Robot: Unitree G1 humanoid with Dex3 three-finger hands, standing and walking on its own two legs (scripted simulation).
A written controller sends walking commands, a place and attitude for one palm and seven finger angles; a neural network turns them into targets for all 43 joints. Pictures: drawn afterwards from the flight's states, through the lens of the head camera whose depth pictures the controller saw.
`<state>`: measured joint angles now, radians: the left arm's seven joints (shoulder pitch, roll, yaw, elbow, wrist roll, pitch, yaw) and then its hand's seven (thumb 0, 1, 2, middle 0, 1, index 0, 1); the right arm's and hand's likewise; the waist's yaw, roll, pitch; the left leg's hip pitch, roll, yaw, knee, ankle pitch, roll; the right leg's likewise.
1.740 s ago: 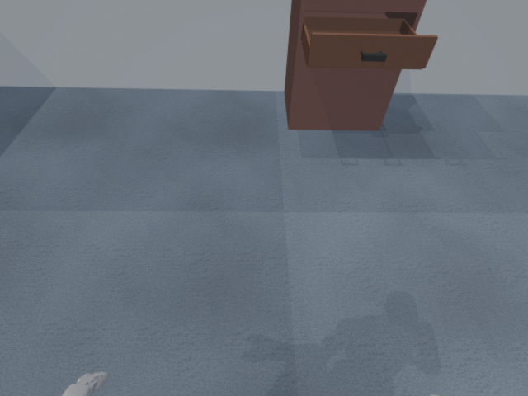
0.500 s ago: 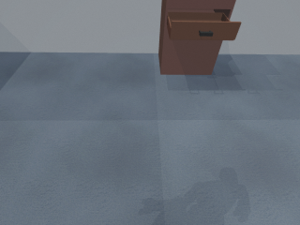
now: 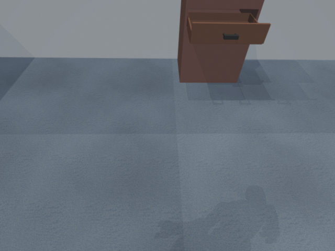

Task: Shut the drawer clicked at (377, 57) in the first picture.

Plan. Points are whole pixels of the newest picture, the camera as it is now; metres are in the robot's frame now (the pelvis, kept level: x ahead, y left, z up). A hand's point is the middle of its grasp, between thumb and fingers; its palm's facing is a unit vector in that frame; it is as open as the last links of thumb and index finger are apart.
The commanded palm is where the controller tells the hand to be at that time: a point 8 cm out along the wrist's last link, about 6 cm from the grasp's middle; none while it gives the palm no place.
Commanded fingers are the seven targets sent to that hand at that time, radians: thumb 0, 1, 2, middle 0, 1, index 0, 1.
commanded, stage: walk to a spot facing it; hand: left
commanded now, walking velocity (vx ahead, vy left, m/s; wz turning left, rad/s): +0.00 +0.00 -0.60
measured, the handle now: (230, 35) +1.50 -0.35 -0.15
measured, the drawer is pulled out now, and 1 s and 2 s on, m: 0.28 0.28 0.28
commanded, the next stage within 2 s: none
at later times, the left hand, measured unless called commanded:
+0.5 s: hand out of the picture +0.03 +0.14 -0.16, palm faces -0.16 -0.96 -0.21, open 7.4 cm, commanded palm none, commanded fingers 0.00 0.90 0.90 -0.20 -0.30 -0.20 -0.30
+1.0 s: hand (135, 173) +0.40 +0.14 -0.18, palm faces -0.43 -0.88 -0.20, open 7.4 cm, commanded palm none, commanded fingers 0.00 0.90 0.90 -0.20 -0.30 -0.20 -0.30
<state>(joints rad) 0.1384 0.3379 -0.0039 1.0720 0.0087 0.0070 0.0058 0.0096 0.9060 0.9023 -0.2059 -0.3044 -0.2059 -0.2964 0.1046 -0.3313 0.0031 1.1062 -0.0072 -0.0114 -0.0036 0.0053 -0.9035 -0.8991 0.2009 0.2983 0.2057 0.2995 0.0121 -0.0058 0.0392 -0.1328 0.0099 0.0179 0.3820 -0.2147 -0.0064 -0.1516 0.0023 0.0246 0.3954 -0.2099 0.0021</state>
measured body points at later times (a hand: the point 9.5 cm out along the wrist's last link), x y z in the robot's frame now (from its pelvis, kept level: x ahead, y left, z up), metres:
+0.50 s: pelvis +0.04 -0.05 +0.00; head +0.06 -0.07 +0.45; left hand +0.04 +0.19 -0.14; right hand +0.07 -0.31 -0.15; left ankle +0.11 +0.10 -0.66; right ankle -0.01 -0.11 -0.74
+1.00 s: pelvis +0.25 -0.02 -0.01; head +0.28 +0.00 +0.44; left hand +0.42 +0.19 -0.16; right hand +0.19 -0.26 -0.13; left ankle +0.29 +0.06 -0.74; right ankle +0.16 -0.13 -0.64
